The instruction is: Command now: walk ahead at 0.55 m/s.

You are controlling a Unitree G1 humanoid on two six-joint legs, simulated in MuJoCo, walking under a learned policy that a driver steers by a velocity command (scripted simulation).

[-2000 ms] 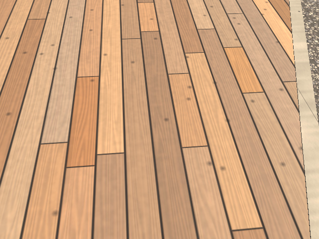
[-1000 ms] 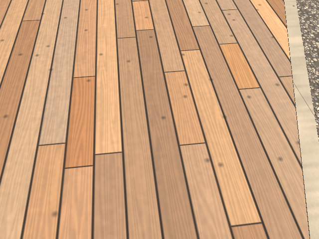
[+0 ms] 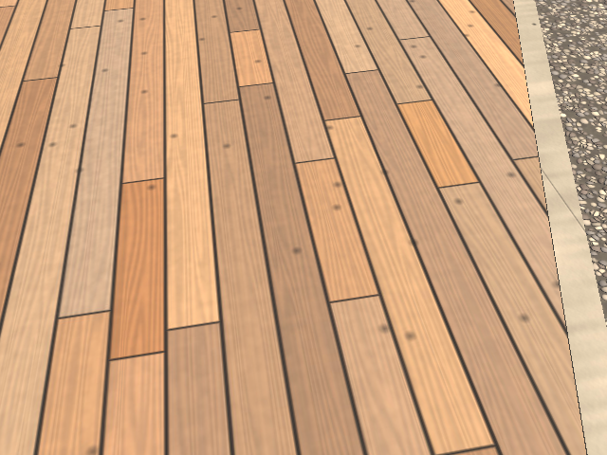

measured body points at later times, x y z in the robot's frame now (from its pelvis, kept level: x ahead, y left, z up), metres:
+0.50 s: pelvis +0.28 -0.02 -0.02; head +0.33 -0.02 +0.42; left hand +0.14 +0.19 -0.15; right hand +0.54 -0.22 -0.10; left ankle +0.48 +0.08 -0.71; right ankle +0.03 -0.13 -0.74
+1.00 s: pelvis +0.73 +0.01 -0.02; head +0.76 +0.01 +0.43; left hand +0.97 +0.19 -0.13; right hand +0.62 -0.21 -0.16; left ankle +0.50 +0.08 -0.72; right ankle +0.92 -0.05 -0.71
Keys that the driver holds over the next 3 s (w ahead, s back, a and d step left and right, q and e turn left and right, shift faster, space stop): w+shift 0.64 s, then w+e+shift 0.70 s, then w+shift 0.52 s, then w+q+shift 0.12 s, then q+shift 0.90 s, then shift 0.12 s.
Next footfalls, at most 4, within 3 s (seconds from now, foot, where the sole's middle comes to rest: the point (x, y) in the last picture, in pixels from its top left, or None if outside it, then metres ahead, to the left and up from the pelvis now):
0.54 left None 0.53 0.08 -0.77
1.02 right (327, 304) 0.95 -0.04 -0.77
1.46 left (317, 189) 1.40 -0.04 -0.77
1.90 right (435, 145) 1.60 -0.46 -0.77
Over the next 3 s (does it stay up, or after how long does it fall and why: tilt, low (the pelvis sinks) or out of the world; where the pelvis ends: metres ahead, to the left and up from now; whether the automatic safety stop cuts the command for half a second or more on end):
stays up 1.88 -0.59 0.00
